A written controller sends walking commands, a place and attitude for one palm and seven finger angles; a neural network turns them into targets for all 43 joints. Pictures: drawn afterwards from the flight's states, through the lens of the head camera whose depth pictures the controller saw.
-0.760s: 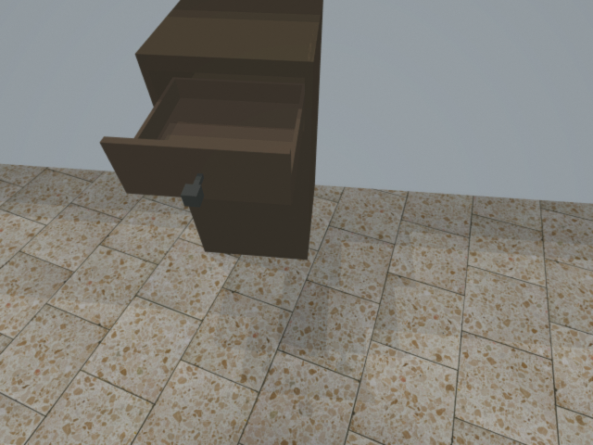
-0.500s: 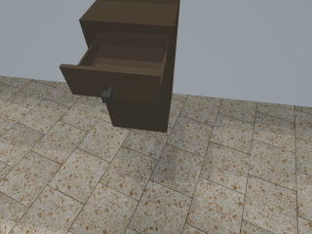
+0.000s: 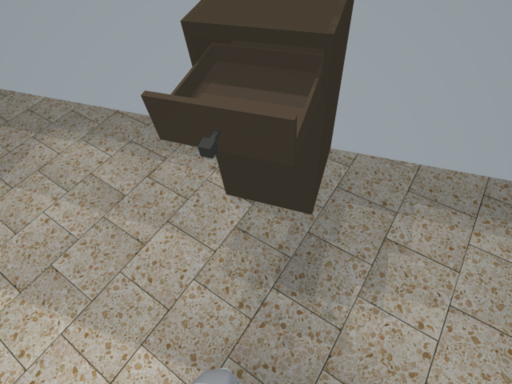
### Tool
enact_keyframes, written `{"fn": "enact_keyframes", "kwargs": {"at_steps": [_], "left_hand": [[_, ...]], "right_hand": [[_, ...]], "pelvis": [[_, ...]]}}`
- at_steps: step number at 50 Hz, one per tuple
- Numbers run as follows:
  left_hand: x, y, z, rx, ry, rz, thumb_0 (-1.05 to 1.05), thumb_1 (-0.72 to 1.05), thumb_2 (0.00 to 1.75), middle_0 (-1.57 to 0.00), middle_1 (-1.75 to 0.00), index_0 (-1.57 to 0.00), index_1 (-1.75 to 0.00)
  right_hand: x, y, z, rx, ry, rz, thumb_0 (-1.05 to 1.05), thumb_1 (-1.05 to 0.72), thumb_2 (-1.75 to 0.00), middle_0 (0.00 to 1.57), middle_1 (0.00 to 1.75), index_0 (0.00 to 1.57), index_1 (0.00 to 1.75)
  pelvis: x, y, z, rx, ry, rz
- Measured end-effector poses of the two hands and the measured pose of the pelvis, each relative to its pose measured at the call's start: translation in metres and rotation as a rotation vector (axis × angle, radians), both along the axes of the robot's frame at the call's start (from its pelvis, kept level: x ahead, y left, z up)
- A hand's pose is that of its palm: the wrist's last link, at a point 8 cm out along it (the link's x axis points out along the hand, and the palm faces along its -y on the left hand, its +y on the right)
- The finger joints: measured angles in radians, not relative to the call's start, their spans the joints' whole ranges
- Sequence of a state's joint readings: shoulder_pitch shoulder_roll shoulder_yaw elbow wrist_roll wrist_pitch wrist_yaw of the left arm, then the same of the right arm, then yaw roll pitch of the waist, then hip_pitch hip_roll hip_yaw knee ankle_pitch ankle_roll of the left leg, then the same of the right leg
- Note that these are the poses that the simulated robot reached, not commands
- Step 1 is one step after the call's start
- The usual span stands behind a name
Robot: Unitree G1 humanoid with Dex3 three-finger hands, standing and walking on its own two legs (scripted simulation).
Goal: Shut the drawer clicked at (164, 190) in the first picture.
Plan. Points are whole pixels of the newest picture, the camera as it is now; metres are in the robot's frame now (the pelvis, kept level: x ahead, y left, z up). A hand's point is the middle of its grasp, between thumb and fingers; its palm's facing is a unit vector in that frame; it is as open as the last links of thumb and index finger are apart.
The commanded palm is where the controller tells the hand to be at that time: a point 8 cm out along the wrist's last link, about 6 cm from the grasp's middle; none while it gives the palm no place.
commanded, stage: stand and wait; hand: left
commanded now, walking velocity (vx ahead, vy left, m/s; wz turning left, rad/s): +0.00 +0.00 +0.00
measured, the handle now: (211, 142) +0.63 +0.14 -0.05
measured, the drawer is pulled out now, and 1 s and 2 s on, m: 0.29 0.29 0.29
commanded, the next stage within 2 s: look at it before walking up in 0.58 s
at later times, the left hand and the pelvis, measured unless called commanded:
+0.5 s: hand out of the picture +0.02 +0.16 -0.17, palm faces +0.05 -0.98 -0.18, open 7.3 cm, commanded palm none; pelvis +0.03 -0.01 +0.01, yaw +0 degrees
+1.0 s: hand out of the picture +0.04 +0.18 -0.17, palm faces +0.02 -0.98 -0.21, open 7.3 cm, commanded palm none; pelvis +0.02 +0.00 +0.01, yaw -1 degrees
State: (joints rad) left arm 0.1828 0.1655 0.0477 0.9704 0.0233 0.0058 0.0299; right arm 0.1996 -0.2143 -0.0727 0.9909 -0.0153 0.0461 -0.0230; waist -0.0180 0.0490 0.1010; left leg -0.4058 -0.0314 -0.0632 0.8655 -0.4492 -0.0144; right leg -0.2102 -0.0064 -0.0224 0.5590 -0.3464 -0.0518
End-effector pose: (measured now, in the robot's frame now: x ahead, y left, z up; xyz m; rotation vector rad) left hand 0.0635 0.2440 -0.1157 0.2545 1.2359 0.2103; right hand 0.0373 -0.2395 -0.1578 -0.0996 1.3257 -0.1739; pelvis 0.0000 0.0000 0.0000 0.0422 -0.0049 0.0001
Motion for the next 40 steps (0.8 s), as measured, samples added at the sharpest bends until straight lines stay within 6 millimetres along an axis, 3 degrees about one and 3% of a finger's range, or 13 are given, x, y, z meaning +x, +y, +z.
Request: {"fn": "enact_keyframes", "kwargs": {"at_steps": [9, 15, 23, 33, 40], "left_hand": [[-0.06, -0.031, -0.019, -0.092, 0.157, 0.097, 0.0, 0.91, 0.9, -0.2, -0.3, -0.2, -0.3], [-0.077, -0.045, -0.028, -0.141, 0.221, 0.133, 0.0, 0.91, 0.9, -0.2, -0.3, -0.2, -0.3], [-0.059, -0.043, -0.024, -0.147, 0.209, 0.089, 0.0, 0.91, 0.9, -0.2, -0.3, -0.2, -0.3], [-0.023, -0.017, -0.017, -0.085, 0.122, 0.045, 0.01, 0.92, 0.9, -0.2, -0.3, -0.2, -0.3], [-0.014, -0.013, -0.015, -0.08, 0.101, 0.025, 0.0, 0.91, 0.9, -0.2, -0.3, -0.2, -0.3]], "right_hand": [[0.047, -0.007, 0.013, -0.031, -0.068, 0.059, 0.01, -0.91, -0.9, 0.2, 0.3, 0.2, 0.3], [0.052, 0.008, 0.016, -0.03, -0.04, 0.095, 0.01, -0.91, -0.9, 0.2, 0.3, 0.2, 0.3], [0.035, 0.011, 0.017, -0.034, -0.018, 0.041, 0.0, -0.94, -0.9, 0.2, 0.3, 0.2, 0.3], [-0.017, 0.017, 0.015, -0.017, 0.096, 0.007, 0.0, -0.92, -0.9, 0.2, 0.3, 0.2, 0.3], [-0.044, 0.029, 0.015, 0.01, 0.151, -0.015, 0.01, -0.91, -0.9, 0.2, 0.3, 0.2, 0.3]], "pelvis": [[0.013, -0.009, 0.001, -0.023, -0.009, 0.012], [0.02, -0.011, 0.002, -0.033, -0.012, 0.014], [0.025, -0.006, 0.006, -0.035, -0.012, -0.002], [0.026, -0.003, 0.008, -0.032, -0.02, -0.008], [0.024, 0.0, 0.009, -0.032, -0.021, -0.012]]}}
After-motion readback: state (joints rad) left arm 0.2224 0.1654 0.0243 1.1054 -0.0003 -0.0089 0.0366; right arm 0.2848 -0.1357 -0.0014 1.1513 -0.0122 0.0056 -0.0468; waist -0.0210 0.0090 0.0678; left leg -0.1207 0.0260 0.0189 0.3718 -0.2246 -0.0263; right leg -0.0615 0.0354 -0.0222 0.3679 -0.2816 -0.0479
